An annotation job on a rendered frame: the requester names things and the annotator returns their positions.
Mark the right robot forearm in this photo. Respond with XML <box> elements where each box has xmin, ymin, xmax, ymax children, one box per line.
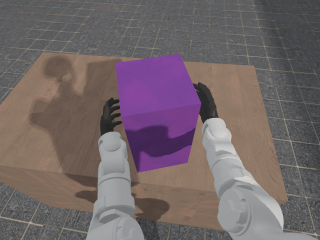
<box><xmin>202</xmin><ymin>117</ymin><xmax>269</xmax><ymax>199</ymax></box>

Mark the left robot forearm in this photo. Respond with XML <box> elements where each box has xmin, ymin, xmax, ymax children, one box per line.
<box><xmin>87</xmin><ymin>131</ymin><xmax>136</xmax><ymax>236</ymax></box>

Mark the right robot upper arm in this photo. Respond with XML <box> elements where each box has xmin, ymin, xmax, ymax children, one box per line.
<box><xmin>217</xmin><ymin>187</ymin><xmax>318</xmax><ymax>240</ymax></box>

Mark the pedestal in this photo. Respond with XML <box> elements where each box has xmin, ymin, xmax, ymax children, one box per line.
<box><xmin>0</xmin><ymin>52</ymin><xmax>288</xmax><ymax>231</ymax></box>

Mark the carton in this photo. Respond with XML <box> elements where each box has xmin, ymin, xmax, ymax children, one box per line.
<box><xmin>115</xmin><ymin>54</ymin><xmax>202</xmax><ymax>173</ymax></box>

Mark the robot left hand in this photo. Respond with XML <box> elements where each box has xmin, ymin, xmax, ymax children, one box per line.
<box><xmin>100</xmin><ymin>98</ymin><xmax>122</xmax><ymax>136</ymax></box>

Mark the left robot upper arm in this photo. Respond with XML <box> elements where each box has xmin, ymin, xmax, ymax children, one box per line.
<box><xmin>86</xmin><ymin>216</ymin><xmax>145</xmax><ymax>240</ymax></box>

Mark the robot right hand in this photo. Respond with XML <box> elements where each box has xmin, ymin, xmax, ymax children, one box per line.
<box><xmin>193</xmin><ymin>82</ymin><xmax>219</xmax><ymax>124</ymax></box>

